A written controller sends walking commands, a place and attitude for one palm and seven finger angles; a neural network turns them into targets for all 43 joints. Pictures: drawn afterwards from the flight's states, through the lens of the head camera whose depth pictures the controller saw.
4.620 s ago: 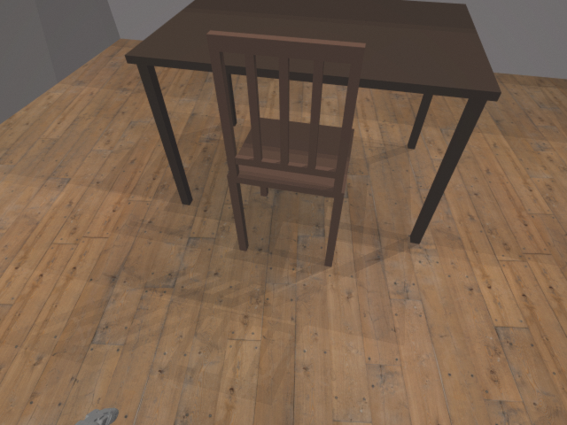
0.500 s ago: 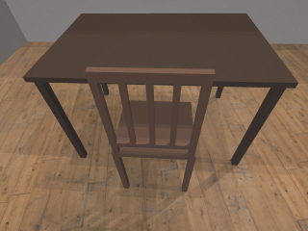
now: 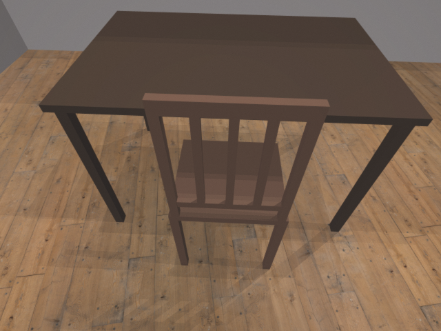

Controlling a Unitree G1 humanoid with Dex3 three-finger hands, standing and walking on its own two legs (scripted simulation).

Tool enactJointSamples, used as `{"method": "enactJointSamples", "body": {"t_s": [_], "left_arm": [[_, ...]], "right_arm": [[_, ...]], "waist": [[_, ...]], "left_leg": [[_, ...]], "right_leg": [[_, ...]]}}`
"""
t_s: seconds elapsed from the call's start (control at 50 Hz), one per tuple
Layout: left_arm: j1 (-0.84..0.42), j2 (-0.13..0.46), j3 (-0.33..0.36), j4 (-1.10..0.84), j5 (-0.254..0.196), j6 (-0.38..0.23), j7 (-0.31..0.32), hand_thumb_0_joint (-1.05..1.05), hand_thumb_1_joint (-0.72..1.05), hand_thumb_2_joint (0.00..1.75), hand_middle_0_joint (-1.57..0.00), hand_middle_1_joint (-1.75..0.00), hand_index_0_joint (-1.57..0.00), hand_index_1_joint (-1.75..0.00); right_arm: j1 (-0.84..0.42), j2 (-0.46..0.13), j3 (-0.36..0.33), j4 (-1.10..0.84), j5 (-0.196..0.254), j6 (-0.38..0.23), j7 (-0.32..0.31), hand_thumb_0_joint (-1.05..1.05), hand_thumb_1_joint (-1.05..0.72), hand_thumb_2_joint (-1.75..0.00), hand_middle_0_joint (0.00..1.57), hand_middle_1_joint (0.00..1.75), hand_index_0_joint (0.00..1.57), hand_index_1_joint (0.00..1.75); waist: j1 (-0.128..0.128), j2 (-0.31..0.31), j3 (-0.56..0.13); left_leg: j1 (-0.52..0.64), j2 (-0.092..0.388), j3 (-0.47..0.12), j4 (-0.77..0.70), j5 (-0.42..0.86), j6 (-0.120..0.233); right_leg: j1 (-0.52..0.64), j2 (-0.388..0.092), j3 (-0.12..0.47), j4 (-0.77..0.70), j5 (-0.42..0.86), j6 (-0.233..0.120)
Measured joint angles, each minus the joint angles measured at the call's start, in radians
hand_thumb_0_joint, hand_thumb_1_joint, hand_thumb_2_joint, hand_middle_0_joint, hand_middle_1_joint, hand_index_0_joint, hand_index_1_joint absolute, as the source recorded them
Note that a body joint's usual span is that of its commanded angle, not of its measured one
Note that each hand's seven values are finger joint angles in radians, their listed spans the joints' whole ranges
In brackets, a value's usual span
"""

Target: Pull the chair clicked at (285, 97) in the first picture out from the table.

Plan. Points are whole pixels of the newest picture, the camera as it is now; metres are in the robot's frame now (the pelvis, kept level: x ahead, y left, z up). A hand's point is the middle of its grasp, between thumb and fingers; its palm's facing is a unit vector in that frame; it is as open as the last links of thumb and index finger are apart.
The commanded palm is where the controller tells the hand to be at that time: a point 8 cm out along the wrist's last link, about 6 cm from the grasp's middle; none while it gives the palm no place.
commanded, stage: come to a stop and stand still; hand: left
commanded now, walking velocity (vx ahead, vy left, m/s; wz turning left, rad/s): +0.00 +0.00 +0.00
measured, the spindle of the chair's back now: (231, 166) +0.54 +0.01 -0.07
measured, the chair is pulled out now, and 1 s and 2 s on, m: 0.00 0.00 0.00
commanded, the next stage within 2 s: look again from close up in 1.04 s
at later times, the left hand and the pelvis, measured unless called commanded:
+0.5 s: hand out of the picture -0.06 +0.26 -0.24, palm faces +0.04 -0.99 -0.11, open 7.4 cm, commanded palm none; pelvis -0.01 +0.10 -0.03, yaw -1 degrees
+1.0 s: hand out of the picture +0.12 +0.41 -0.18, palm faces -0.06 -0.97 -0.21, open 7.4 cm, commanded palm none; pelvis -0.03 +0.22 -0.02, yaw -3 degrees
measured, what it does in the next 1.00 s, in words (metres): steps to the left: left foot, then right foot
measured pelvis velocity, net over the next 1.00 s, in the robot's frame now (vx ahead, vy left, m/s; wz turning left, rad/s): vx -0.03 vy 0.22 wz -0.05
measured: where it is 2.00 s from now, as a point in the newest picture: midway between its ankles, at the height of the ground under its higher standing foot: outside the picture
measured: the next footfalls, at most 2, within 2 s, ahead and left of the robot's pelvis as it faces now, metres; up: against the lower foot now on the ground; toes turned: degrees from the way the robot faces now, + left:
left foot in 0.44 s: +0.04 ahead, +0.10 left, +0.00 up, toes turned -4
right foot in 0.68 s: +0.02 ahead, +0.00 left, +0.00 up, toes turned -5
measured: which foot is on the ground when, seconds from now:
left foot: down 0.00-0.36, up 0.38-0.42, down 0.44-0.62, up 0.64-0.76, down 0.78-1.00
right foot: down 0.00-0.44, up 0.46-0.66, down 0.68-0.78, up 0.80-1.00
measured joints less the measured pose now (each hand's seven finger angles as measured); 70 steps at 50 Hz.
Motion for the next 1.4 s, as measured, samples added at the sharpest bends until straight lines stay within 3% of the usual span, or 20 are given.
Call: {"method": "enactJointSamples", "body": {"t_s": [0.32,0.38,0.4,0.46,0.5,0.56,0.62,0.64,0.68,0.7,0.72,0.74,0.76,0.78,0.84,0.94,1.12,1.2,1.3,1.4], "left_arm": [[0.057,-0.022,0.013,0.046,-0.007,0.003,0.003,0.01,0.9,0.9,-0.2,-0.3,-0.2,-0.3],[0.061,-0.022,0.036,0.019,-0.009,-0.01,0.006,0.01,0.9,0.9,-0.2,-0.3,-0.2,-0.3],[0.065,-0.014,0.045,0.012,-0.006,-0.01,0.017,0.01,0.9,0.9,-0.2,-0.3,-0.2,-0.3],[0.042,0.026,0.059,0.032,0.005,0.029,0.033,0.01,0.9,0.9,-0.2,-0.3,-0.2,-0.3],[-0.003,0.052,0.06,0.031,0.008,0.061,0.027,0.01,0.9,0.9,-0.2,-0.3,-0.2,-0.3],[-0.053,0.074,0.079,-0.008,0.018,0.066,0.012,0.01,0.91,0.9,-0.2,-0.3,-0.2,-0.3],[-0.052,0.068,0.097,-0.114,-0.004,0.017,-0.009,0.01,0.91,0.9,-0.2,-0.3,-0.2,-0.3],[-0.026,0.089,0.099,-0.175,-0.009,-0.006,-0.004,0.0,0.9,0.9,-0.2,-0.3,-0.2,-0.3],[0.015,0.149,0.12,-0.211,0.01,-0.025,0.031,0.0,0.9,0.9,-0.2,-0.3,-0.2,-0.3],[0.01,0.159,0.126,-0.179,0.021,-0.007,0.04,0.0,0.9,0.9,-0.2,-0.3,-0.2,-0.3],[0.004,0.161,0.119,-0.149,0.025,0.019,0.042,0.0,0.9,0.9,-0.2,-0.3,-0.2,-0.3],[-0.003,0.158,0.105,-0.12,0.029,0.035,0.04,0.0,0.9,0.9,-0.2,-0.3,-0.2,-0.3],[-0.015,0.149,0.086,-0.103,0.03,0.047,0.035,0.0,0.9,0.9,-0.2,-0.3,-0.2,-0.3],[-0.027,0.139,0.071,-0.102,0.031,0.058,0.027,0.01,0.9,0.9,-0.2,-0.3,-0.2,-0.3],[-0.099,0.157,0.072,-0.122,0.017,0.086,0.012,0.01,0.9,0.9,-0.2,-0.3,-0.19,-0.3],[-0.22,0.152,0.057,-0.189,0.018,0.08,-0.019,0.01,0.91,0.9,-0.19,-0.3,-0.19,-0.29],[-0.278,0.083,0.02,-0.261,-0.001,0.051,-0.067,0.01,0.91,0.9,-0.2,-0.3,-0.19,-0.3],[-0.281,0.07,0.017,-0.252,-0.013,0.011,-0.06,0.01,0.9,0.9,-0.2,-0.3,-0.2,-0.3],[-0.235,0.018,-0.004,-0.18,-0.002,-0.006,-0.037,0.01,0.9,0.9,-0.2,-0.3,-0.2,-0.3],[-0.175,0.026,0.008,-0.126,-0.014,-0.013,-0.018,-0.01,0.93,0.9,-0.2,-0.3,-0.2,-0.3]], "right_arm": [[-0.071,-0.012,-0.012,-0.013,0.018,0.007,-0.004,0.01,-0.92,-0.9,0.2,0.3,0.2,0.3],[-0.067,-0.013,-0.029,-0.023,0.03,0.028,-0.001,0.0,-0.91,-0.9,0.2,0.3,0.2,0.3],[-0.072,-0.006,-0.037,-0.03,0.035,0.034,0.003,0.0,-0.91,-0.9,0.2,0.3,0.2,0.3],[-0.068,0.024,-0.044,-0.07,0.025,-0.01,0.02,0.0,-0.91,-0.9,0.2,0.3,0.2,0.3],[-0.042,0.041,-0.026,-0.079,0.006,-0.031,-0.002,0.0,-0.91,-0.9,0.2,0.3,0.2,0.3],[0.025,0.059,-0.012,-0.054,-0.008,0.005,-0.037,0.0,-0.91,-0.9,0.2,0.3,0.2,0.3],[0.048,0.034,-0.035,-0.017,0.015,0.068,-0.044,0.0,-0.91,-0.9,0.2,0.3,0.2,0.3],[0.041,0.031,-0.046,-0.016,0.031,0.087,-0.039,0.01,-0.91,-0.9,0.2,0.3,0.21,0.3],[0.014,0.028,-0.059,-0.079,0.028,0.091,-0.029,0.01,-0.9,-0.9,0.2,0.3,0.21,0.3],[-0.009,0.01,-0.059,-0.114,0.018,0.075,-0.018,0.01,-0.9,-0.9,0.2,0.3,0.21,0.3],[-0.024,-0.012,-0.056,-0.151,0.007,0.059,-0.01,0.01,-0.9,-0.9,0.2,0.3,0.21,0.3],[-0.027,-0.034,-0.054,-0.19,-0.002,0.039,-0.011,0.01,-0.9,-0.9,0.2,0.3,0.21,0.3],[-0.026,-0.059,-0.053,-0.219,-0.005,0.017,-0.014,0.01,-0.9,-0.9,0.2,0.3,0.21,0.3],[-0.023,-0.082,-0.054,-0.232,-0.007,-0.001,-0.017,0.01,-0.9,-0.9,0.2,0.3,0.21,0.3],[-0.018,-0.042,-0.039,-0.188,-0.026,-0.012,-0.024,0.0,-0.91,-0.9,0.2,0.3,0.2,0.3],[0.062,0.076,0.024,-0.108,-0.035,0.011,-0.029,0.0,-0.91,-0.9,0.2,0.3,0.2,0.3],[0.075,0.06,-0.005,-0.114,-0.035,-0.023,-0.014,0.01,-0.91,-0.9,0.21,0.3,0.21,0.3],[0.087,0.008,-0.027,-0.118,-0.02,-0.018,-0.004,0.01,-0.9,-0.9,0.21,0.3,0.21,0.3],[0.061,-0.056,-0.047,-0.073,-0.008,0.015,-0.007,0.01,-0.91,-0.9,0.2,0.3,0.21,0.3],[0.024,-0.052,-0.037,-0.056,0.001,-0.003,-0.01,0.01,-0.91,-0.9,0.2,0.3,0.2,0.3]], "waist": [[0.03,-0.012,0.015],[0.04,-0.009,0.024],[0.049,-0.024,0.027],[0.023,-0.091,0.045],[0.008,-0.12,0.061],[0.016,-0.121,0.051],[0.07,-0.058,0.062],[0.097,-0.082,0.061],[0.109,-0.179,0.077],[0.082,-0.179,0.089],[0.044,-0.158,0.084],[0.004,-0.126,0.071],[-0.024,-0.087,0.063],[-0.041,-0.057,0.062],[-0.036,-0.11,0.079],[-0.007,-0.116,0.04],[-0.067,-0.015,0.03],[-0.077,-0.019,0.034],[-0.065,0.002,0.036],[-0.033,-0.026,0.034]], "left_leg": [[-0.028,-0.027,0.002,0.098,-0.072,-0.141],[-0.108,-0.027,-0.037,0.286,-0.161,-0.294],[-0.163,-0.021,-0.084,0.469,-0.257,-0.272],[-0.129,0.048,-0.167,0.514,-0.329,-0.027],[-0.125,0.04,-0.138,0.528,-0.325,0.018],[-0.055,0.034,-0.133,0.391,-0.26,-0.153],[-0.056,0.021,-0.14,0.336,-0.053,-0.412],[-0.192,-0.022,-0.142,0.652,-0.24,-0.337],[-0.377,-0.072,-0.169,1.178,-0.499,0.101],[-0.378,-0.03,-0.216,1.206,-0.503,0.136],[-0.354,0.029,-0.268,1.116,-0.476,0.06],[-0.32,0.084,-0.315,0.971,-0.403,-0.181],[-0.276,0.137,-0.334,0.818,-0.313,-0.306],[-0.218,0.177,-0.311,0.68,-0.282,-0.292],[-0.189,0.134,-0.198,0.7,-0.5,-0.095],[-0.145,0.133,-0.206,0.58,-0.392,-0.121],[-0.036,0.2,-0.23,0.209,-0.189,-0.125],[-0.048,0.197,-0.231,0.239,-0.209,-0.159],[-0.102,0.186,-0.178,0.463,-0.412,-0.094],[-0.055,0.165,-0.121,0.294,-0.229,-0.087]], "right_leg": [[0.021,-0.044,-0.01,0.009,-0.044,0.022],[0.035,-0.063,-0.05,-0.01,-0.033,0.017],[0.011,-0.068,-0.046,0.02,-0.009,0.02],[-0.099,-0.077,0.003,0.258,-0.13,0.05],[-0.193,-0.013,0.108,0.517,-0.216,0.032],[-0.238,0.079,0.159,0.677,-0.208,0.032],[-0.126,0.089,0.016,0.378,-0.284,-0.011],[-0.09,0.053,-0.029,0.222,-0.189,-0.077],[-0.084,-0.033,-0.026,0.117,0.015,-0.116],[-0.101,-0.051,-0.025,0.146,-0.007,-0.048],[-0.133,-0.054,-0.022,0.195,-0.038,0.021],[-0.172,-0.055,-0.023,0.253,-0.071,0.059],[-0.21,-0.056,-0.023,0.317,-0.106,0.077],[-0.247,-0.063,-0.014,0.392,-0.145,0.08],[-0.362,-0.031,0.112,0.759,-0.317,0.035],[-0.419,0.085,0.056,1.044,-0.214,0.043],[-0.249,0.041,-0.001,0.459,-0.218,0.042],[-0.096,0.023,0.0,0.078,-0.009,0.03],[-0.037,0.036,-0.02,0.071,-0.049,0.001],[0.023,0.052,-0.032,0.037,-0.048,-0.011]]}}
